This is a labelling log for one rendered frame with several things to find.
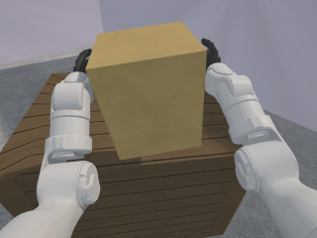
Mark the pedestal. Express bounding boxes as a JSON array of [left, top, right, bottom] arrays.
[[0, 72, 247, 238]]

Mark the left robot upper arm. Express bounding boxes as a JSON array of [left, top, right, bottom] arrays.
[[0, 161, 101, 238]]

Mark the carton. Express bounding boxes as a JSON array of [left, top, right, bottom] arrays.
[[85, 21, 207, 161]]

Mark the robot right hand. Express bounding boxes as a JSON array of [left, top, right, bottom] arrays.
[[201, 38, 221, 73]]

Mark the right robot upper arm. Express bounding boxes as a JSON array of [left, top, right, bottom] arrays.
[[234, 139, 317, 238]]

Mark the robot left forearm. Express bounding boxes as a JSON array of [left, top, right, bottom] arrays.
[[37, 71, 94, 202]]

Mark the robot left hand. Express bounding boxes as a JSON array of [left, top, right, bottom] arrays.
[[73, 49, 92, 74]]

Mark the robot right forearm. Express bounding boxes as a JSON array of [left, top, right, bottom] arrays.
[[205, 62, 299, 177]]

